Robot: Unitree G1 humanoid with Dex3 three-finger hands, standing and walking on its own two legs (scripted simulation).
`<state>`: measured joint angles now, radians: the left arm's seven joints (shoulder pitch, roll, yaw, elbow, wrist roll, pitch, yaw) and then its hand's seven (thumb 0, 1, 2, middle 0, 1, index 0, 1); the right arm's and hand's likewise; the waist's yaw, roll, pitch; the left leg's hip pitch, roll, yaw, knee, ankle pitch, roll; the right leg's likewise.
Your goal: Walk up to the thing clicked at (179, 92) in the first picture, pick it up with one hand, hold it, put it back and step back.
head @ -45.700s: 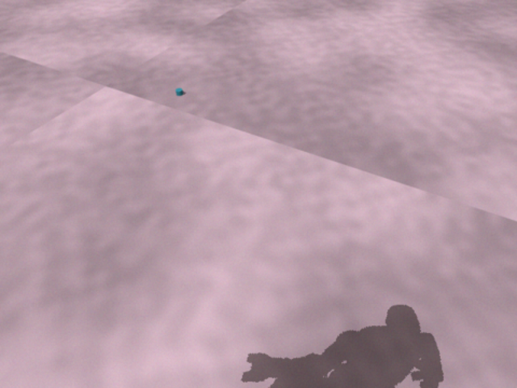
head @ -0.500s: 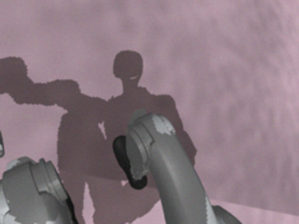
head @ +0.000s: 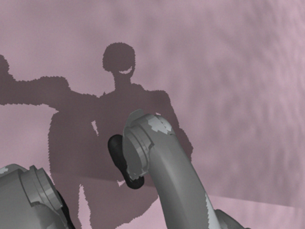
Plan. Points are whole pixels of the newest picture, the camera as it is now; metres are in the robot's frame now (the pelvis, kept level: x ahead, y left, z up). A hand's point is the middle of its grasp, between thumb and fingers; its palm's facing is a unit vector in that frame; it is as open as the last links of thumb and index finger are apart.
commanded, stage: open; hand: left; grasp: from above
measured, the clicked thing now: out of the picture +0.52 +0.23 -0.30
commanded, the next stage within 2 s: withdraw in 0.88 s
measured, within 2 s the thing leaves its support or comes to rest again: neither
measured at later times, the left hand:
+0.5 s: hand out of the picture +0.49 +0.23 -0.27, palm faces -0.43 -0.13 -0.89, open 10.0 cm
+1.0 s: hand out of the picture +0.50 +0.23 -0.27, palm faces -0.43 -0.13 -0.89, open 11.9 cm
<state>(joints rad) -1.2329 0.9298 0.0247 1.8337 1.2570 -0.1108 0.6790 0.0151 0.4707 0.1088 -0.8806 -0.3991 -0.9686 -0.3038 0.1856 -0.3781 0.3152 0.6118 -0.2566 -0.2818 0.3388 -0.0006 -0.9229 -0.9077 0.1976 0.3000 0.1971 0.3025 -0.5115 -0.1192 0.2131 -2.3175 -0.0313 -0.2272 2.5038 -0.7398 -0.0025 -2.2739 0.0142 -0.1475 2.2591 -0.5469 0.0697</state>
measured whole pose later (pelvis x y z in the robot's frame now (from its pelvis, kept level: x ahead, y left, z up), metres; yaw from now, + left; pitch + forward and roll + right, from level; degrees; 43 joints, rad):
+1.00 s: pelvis +0.00 +0.00 +0.01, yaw -1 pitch +31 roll -15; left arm -1.23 0.96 -0.01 1.80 1.21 -0.11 0.66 0.00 -0.16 0.69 -0.35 -0.81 -0.37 -0.79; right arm 0.18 -0.38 0.35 0.59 -0.25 -0.27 0.30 0.00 -0.92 -0.91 0.20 0.30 0.20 0.30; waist -0.52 -0.14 0.23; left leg -2.30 -0.03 -0.24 2.48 -0.73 0.00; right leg -2.25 0.02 -0.16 2.22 -0.54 0.07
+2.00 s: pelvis +0.01 -0.01 +0.02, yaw +7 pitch +37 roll -7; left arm -1.12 0.66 0.00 1.51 1.21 -0.05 0.45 0.00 -0.15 0.73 -0.41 -0.70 -0.41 -0.70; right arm 0.23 -0.30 0.13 0.68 -0.17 -0.10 0.15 0.00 -0.91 -0.90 0.20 0.30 0.20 0.30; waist -0.36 0.00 0.02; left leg -2.32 -0.04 -0.12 2.39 -0.72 -0.02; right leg -2.33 -0.01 -0.05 2.26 -0.57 0.03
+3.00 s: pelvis +0.04 -0.01 +0.30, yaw +12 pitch +23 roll -2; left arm 0.07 0.24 -0.01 0.27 0.03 0.29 0.13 0.01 0.89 0.90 -0.21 -0.31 -0.21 -0.30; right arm 0.14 -0.21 0.03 0.57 0.04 -0.09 -0.08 0.01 -0.91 -0.90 0.20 0.30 0.20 0.30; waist -0.08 0.02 -0.20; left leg -1.24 0.00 -0.07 1.44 -0.60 -0.02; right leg -1.26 -0.01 -0.04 1.38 -0.51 0.01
